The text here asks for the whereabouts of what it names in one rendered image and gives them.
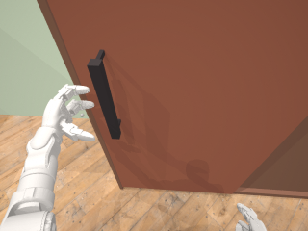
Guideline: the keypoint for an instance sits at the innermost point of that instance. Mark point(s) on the robot left hand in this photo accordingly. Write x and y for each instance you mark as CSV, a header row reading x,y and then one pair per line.
x,y
56,111

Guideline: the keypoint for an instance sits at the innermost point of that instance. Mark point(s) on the handle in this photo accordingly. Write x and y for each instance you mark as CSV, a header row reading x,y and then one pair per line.
x,y
101,85

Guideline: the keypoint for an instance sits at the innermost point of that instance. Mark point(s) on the robot right hand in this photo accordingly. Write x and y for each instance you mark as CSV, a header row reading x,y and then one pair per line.
x,y
250,216

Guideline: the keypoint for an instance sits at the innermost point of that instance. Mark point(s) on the left robot upper arm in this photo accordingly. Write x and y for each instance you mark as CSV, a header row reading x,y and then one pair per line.
x,y
36,221

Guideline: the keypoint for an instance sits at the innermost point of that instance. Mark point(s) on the robot left forearm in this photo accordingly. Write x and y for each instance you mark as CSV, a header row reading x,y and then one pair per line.
x,y
35,191

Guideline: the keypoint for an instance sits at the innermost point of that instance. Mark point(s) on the wardrobe door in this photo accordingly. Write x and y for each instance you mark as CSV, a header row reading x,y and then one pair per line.
x,y
205,90
286,168

